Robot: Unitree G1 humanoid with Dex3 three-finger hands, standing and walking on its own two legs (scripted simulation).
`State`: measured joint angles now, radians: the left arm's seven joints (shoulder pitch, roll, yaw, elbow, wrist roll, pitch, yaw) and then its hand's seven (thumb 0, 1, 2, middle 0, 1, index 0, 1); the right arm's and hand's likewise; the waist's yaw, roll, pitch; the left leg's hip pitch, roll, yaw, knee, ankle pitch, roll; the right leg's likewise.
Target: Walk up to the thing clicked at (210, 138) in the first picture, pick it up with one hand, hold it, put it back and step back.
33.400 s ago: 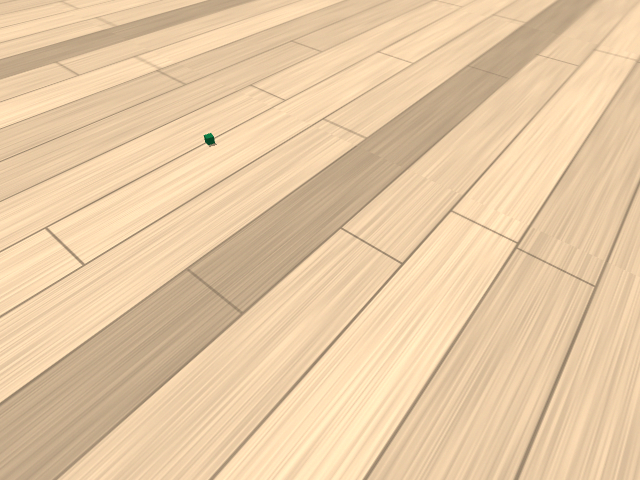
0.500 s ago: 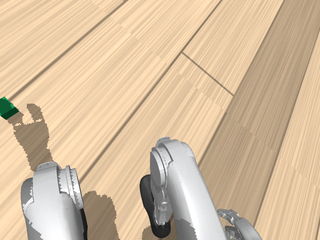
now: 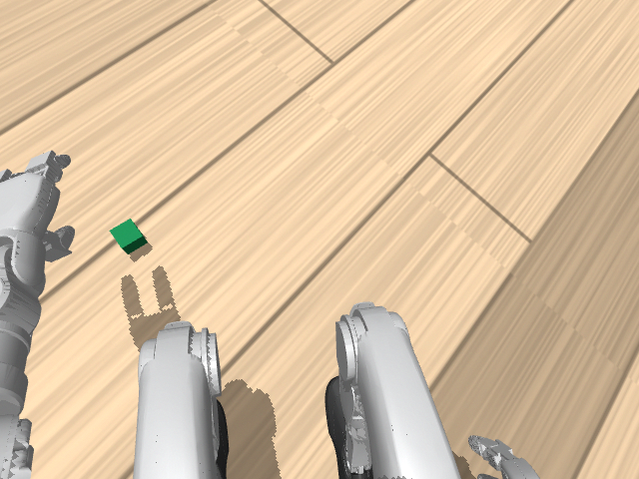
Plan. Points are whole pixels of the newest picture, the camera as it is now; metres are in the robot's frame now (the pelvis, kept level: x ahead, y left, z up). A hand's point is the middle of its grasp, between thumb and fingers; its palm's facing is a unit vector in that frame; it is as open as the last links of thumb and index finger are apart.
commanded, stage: home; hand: left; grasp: from above
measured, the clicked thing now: (129, 236) +0.51 +0.28 -0.38
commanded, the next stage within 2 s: none
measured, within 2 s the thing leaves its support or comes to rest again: neither
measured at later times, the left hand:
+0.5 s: hand out of the picture +0.27 +0.22 +0.09, palm faces -0.01 -0.91 -0.41, open 7.4 cm
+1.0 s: hand out of the picture +0.22 +0.20 +0.27, palm faces +0.18 -0.96 -0.20, open 7.4 cm
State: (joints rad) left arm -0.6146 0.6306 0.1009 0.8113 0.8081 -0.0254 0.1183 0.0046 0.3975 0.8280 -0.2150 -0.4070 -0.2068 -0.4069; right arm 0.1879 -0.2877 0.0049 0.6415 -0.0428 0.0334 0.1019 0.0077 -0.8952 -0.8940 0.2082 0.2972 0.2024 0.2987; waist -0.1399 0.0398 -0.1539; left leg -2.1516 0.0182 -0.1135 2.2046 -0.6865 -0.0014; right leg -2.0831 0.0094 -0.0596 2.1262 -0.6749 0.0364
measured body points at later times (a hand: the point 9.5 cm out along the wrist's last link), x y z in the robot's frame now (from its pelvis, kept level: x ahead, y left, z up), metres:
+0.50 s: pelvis +0.02 +0.00 +0.19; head +0.13 +0.03 +0.62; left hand +0.27 +0.27 +0.12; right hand +0.23 -0.23 +0.09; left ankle +0.07 +0.12 -0.36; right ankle +0.10 -0.13 -0.36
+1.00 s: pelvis +0.08 +0.00 +0.32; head +0.09 +0.00 +0.77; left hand +0.21 +0.25 +0.29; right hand +0.26 -0.23 +0.25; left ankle +0.07 +0.12 -0.36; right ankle +0.09 -0.13 -0.36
